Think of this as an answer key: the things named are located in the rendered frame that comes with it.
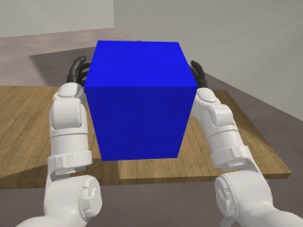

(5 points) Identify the right robot upper arm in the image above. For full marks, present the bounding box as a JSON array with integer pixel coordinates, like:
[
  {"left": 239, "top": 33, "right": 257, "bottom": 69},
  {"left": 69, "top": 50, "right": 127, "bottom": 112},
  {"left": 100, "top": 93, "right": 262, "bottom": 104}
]
[{"left": 215, "top": 168, "right": 303, "bottom": 227}]

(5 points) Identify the carton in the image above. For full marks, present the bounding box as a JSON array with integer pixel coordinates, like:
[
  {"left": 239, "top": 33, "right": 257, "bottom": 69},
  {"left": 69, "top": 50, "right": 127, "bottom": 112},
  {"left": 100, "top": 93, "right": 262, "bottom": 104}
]
[{"left": 83, "top": 40, "right": 198, "bottom": 161}]

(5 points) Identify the robot left hand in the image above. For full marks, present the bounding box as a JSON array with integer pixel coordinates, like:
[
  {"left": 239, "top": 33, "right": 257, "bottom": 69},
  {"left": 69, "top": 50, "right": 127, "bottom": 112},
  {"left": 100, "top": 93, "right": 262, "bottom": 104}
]
[{"left": 66, "top": 55, "right": 91, "bottom": 93}]

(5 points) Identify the left robot upper arm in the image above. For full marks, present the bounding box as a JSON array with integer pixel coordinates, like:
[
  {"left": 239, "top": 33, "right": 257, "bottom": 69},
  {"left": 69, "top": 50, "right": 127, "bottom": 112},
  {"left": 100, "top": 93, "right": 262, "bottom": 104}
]
[{"left": 16, "top": 175, "right": 102, "bottom": 227}]

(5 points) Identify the robot left forearm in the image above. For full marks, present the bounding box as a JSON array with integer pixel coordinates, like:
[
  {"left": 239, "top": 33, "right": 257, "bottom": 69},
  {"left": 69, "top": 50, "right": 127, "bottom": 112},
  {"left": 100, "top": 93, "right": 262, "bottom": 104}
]
[{"left": 44, "top": 82, "right": 93, "bottom": 211}]

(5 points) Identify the table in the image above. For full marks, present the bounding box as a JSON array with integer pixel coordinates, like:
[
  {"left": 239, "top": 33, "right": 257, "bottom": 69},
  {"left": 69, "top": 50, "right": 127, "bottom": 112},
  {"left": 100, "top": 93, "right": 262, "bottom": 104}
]
[{"left": 0, "top": 85, "right": 292, "bottom": 227}]

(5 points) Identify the robot right hand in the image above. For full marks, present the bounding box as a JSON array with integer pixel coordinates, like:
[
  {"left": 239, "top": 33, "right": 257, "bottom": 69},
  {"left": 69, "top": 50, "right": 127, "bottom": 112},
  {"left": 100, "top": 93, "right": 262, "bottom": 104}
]
[{"left": 189, "top": 61, "right": 207, "bottom": 89}]

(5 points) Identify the robot right forearm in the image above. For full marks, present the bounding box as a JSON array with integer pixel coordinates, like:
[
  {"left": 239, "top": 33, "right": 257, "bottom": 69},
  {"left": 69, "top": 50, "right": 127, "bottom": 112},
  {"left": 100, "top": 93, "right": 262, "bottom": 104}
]
[{"left": 190, "top": 87, "right": 273, "bottom": 203}]

